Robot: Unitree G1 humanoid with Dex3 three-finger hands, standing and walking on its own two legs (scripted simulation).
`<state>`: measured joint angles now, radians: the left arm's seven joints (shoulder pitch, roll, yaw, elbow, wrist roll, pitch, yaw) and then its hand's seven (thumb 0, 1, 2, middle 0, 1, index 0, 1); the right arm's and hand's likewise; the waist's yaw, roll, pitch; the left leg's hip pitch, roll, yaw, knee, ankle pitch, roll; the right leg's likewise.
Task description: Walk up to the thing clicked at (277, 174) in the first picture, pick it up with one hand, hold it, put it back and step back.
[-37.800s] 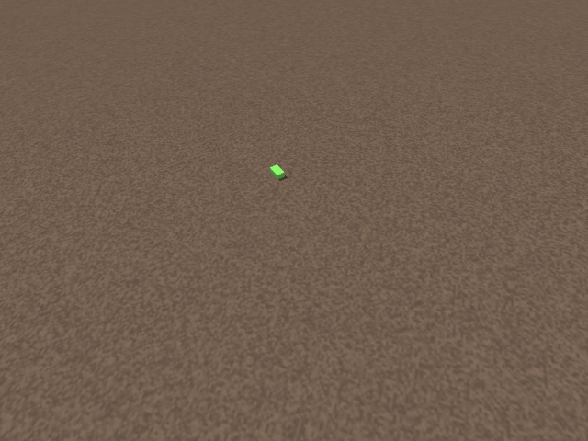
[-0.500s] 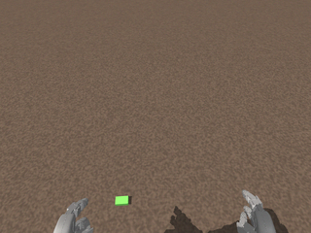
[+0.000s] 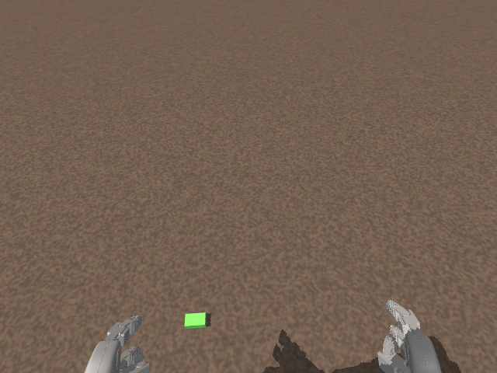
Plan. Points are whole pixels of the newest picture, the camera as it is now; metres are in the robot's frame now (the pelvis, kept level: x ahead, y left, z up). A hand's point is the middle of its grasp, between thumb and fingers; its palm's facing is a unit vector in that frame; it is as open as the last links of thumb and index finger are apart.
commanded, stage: home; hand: left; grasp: from above
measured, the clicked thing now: (195, 320) +0.45 +0.22 -0.70
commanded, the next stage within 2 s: stand in 0.86 s
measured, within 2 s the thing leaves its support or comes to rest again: neither
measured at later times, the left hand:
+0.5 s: hand (144, 368) +0.17 +0.18 -0.04, palm faces +0.03 -0.98 -0.21, open 7.4 cm
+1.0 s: hand (144, 365) +0.17 +0.18 -0.05, palm faces +0.02 -0.97 -0.26, open 7.4 cm
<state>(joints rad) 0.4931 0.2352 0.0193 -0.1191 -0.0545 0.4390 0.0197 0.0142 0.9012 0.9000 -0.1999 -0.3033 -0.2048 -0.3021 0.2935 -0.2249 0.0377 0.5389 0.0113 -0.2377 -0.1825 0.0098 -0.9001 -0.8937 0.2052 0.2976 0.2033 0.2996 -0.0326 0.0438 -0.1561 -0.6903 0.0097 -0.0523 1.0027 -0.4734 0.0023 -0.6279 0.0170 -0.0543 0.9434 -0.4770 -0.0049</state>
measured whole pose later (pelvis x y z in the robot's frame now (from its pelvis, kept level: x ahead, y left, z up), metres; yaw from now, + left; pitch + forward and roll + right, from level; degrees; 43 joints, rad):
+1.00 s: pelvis +0.00 +0.00 +0.00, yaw +0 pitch +7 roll -2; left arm 0.42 0.25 0.00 0.01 -0.01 0.32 0.03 0.01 0.90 0.90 -0.20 -0.30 -0.21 -0.30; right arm 0.25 -0.23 0.02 0.59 -0.04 -0.19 -0.14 0.01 -0.90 -0.89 0.20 0.30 0.20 0.30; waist -0.01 0.03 -0.09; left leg -0.63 0.00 -0.04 0.98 -0.48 0.01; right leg -0.58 0.01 -0.04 0.94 -0.49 0.00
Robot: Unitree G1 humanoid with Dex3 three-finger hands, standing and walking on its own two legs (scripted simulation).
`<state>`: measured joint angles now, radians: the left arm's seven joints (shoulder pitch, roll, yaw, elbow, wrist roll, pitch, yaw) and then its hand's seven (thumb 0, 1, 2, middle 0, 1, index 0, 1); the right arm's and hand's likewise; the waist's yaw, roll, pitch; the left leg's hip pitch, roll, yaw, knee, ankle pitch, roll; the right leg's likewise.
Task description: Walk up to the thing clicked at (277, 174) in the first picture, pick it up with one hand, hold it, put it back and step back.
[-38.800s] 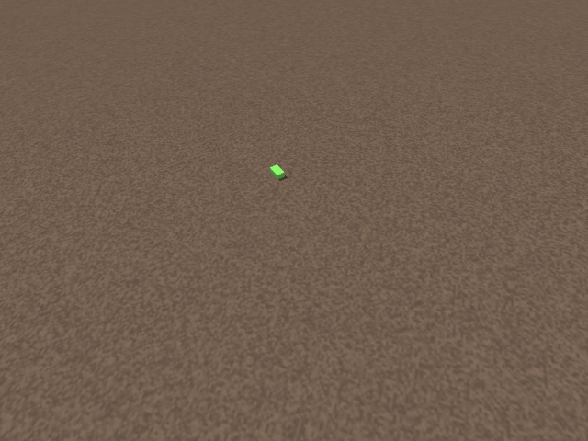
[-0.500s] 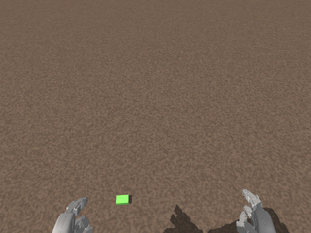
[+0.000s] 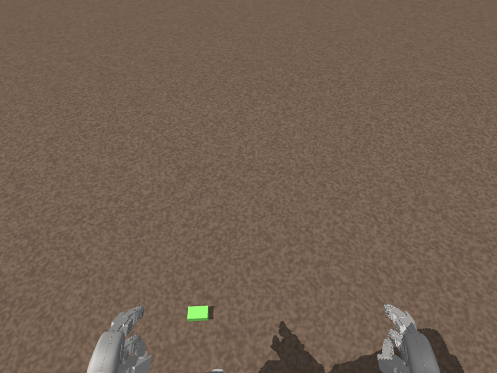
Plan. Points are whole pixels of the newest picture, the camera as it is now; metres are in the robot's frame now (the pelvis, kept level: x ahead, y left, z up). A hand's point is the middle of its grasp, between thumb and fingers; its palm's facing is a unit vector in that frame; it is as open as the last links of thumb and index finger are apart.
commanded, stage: stand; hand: left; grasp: from above
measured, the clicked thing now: (198, 313) +0.45 +0.22 -0.70
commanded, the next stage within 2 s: none
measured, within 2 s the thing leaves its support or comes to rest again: neither
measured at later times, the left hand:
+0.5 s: hand out of the picture +0.04 +0.24 -0.11, palm faces +0.04 -0.95 -0.32, open 7.4 cm
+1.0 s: hand out of the picture +0.04 +0.25 -0.10, palm faces +0.04 -0.94 -0.34, open 7.4 cm
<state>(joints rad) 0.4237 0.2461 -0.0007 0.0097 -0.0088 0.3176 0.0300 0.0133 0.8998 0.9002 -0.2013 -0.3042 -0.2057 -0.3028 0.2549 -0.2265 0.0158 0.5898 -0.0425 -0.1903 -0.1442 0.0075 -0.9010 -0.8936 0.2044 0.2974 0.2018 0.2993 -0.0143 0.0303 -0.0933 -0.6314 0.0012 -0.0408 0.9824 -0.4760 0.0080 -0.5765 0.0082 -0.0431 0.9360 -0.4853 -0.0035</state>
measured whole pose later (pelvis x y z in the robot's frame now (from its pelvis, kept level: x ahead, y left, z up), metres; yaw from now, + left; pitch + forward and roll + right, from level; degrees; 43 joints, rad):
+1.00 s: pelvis -0.01 +0.01 +0.06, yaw +0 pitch -4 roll +0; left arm 0.14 0.30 0.03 1.16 0.03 -0.01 0.03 0.01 0.90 0.90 -0.20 -0.30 -0.21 -0.30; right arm 0.14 -0.30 -0.02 1.14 -0.02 0.00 -0.01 0.00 -0.90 -0.89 0.20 0.30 0.20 0.30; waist 0.02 0.02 0.06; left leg -0.12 -0.03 -0.02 0.35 -0.16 0.02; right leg -0.08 -0.02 -0.03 0.34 -0.19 0.01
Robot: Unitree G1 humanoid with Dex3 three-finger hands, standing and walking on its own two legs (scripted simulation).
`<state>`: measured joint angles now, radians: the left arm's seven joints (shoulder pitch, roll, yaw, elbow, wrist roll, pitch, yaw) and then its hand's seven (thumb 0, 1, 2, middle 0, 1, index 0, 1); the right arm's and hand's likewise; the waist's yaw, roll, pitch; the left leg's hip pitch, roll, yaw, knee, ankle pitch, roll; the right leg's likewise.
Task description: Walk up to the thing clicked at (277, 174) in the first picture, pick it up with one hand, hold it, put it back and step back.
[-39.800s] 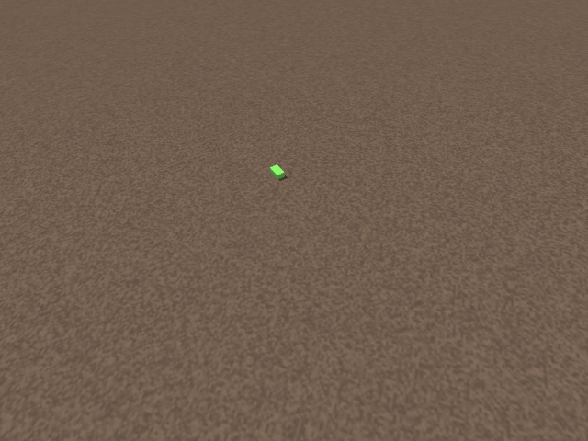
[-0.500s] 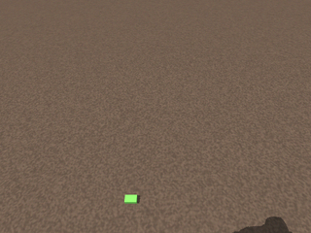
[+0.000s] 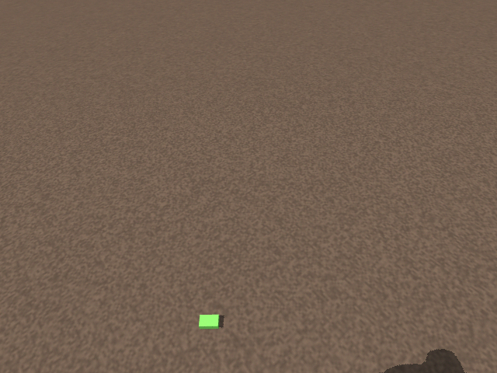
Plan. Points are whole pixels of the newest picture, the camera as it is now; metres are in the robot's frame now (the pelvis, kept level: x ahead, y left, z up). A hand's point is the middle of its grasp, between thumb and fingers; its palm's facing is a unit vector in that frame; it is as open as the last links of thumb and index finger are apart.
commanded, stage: stand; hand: left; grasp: from above
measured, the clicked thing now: (209, 321) +0.45 +0.21 -0.77
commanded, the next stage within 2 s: step back in 1.48 s
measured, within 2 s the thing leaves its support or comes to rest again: neither
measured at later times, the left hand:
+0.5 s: hand out of the picture +0.07 +0.24 -0.16, palm faces +0.02 -0.94 -0.33, open 7.4 cm
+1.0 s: hand out of the picture +0.09 +0.24 -0.16, palm faces +0.01 -0.94 -0.34, open 7.4 cm
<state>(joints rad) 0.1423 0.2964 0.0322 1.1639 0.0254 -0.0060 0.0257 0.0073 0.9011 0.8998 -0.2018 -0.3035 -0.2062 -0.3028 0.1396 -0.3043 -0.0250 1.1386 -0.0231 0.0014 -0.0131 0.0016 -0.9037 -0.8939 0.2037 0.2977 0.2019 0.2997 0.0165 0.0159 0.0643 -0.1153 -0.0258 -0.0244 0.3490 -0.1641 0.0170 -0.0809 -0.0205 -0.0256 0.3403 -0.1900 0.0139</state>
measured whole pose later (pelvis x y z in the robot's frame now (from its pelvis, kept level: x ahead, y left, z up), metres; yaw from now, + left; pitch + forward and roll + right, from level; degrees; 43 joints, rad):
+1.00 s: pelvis +0.02 +0.00 +0.00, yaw +0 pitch -3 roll +0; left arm 0.10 0.32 0.02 1.15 0.01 -0.01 0.01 0.01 0.90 0.90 -0.20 -0.30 -0.21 -0.30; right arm 0.10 -0.33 -0.01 1.14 -0.02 -0.01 -0.01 0.00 -0.90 -0.89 0.20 0.30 0.20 0.30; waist 0.01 0.01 0.06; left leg -0.10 -0.02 -0.02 0.32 -0.17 0.01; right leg -0.07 -0.01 -0.02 0.31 -0.20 0.01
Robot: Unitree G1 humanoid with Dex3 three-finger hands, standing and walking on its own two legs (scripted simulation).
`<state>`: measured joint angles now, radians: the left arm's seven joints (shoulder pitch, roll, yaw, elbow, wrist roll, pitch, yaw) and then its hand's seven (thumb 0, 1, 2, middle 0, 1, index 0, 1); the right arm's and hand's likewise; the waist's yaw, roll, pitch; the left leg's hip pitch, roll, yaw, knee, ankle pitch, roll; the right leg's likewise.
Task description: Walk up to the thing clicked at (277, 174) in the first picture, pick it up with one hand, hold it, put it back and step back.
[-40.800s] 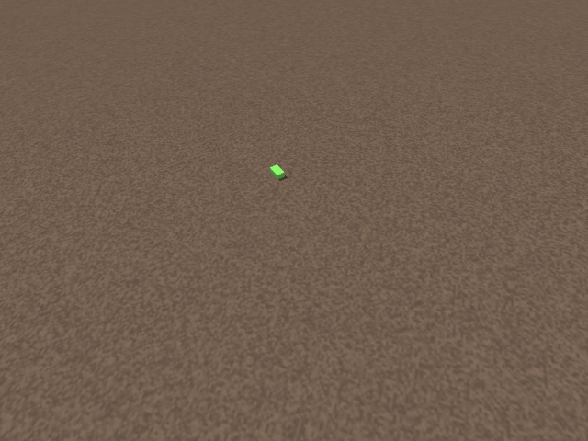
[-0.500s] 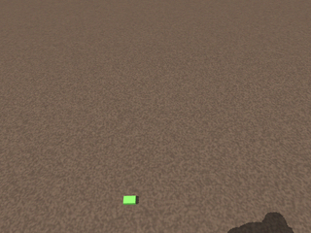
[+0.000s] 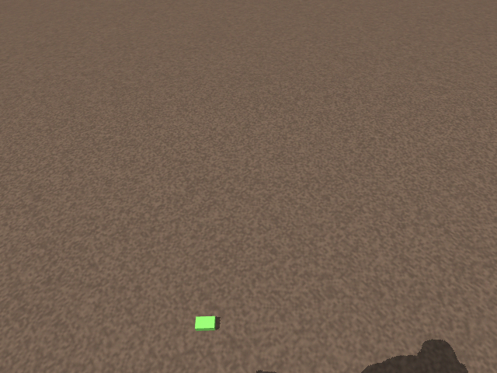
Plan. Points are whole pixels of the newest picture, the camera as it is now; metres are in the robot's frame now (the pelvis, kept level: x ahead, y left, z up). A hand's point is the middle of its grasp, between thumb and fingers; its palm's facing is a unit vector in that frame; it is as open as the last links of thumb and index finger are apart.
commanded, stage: stand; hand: left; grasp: from above
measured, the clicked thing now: (205, 323) +0.43 +0.22 -0.77
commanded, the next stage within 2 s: step back in 0.48 s
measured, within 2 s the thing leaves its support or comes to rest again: neither
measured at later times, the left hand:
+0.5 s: hand out of the picture +0.07 +0.25 -0.16, palm faces +0.00 -0.94 -0.34, open 7.4 cm
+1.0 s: hand out of the picture +0.07 +0.31 -0.18, palm faces -0.03 -0.93 -0.38, open 7.4 cm
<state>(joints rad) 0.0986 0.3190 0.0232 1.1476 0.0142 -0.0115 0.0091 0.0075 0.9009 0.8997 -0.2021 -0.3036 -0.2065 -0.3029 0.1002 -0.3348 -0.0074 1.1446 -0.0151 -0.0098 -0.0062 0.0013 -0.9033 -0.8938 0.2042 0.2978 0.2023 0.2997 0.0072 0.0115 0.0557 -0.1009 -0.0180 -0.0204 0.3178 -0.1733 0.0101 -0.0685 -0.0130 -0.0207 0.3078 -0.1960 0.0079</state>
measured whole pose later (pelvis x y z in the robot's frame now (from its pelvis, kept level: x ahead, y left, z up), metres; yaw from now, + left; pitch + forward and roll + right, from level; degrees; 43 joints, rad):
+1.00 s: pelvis -0.09 +0.05 -0.03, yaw +0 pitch -1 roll -1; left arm 0.03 0.41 0.06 0.87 0.02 0.06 0.04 0.01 0.90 0.90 -0.20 -0.30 -0.21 -0.30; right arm 0.17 -0.36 -0.06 0.94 -0.03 0.04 0.01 0.00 -0.90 -0.89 0.20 0.30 0.20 0.30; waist -0.03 -0.06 0.20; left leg -0.29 -0.04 -0.01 0.67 -0.36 0.04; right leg -0.49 0.08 0.17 1.04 -0.56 -0.01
